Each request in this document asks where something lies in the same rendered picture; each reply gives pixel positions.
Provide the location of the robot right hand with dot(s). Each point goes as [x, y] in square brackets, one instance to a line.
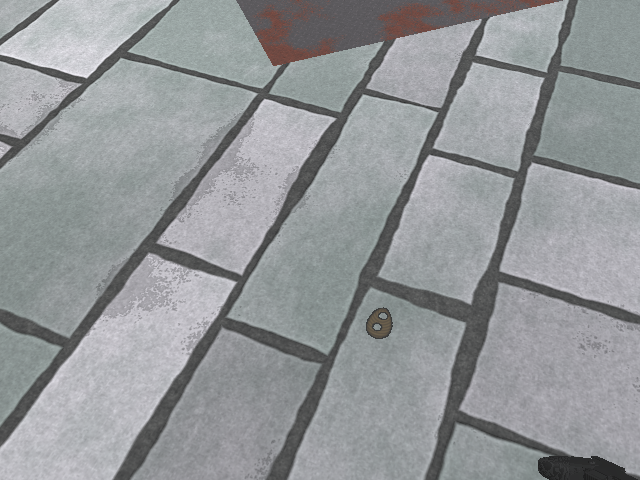
[579, 468]

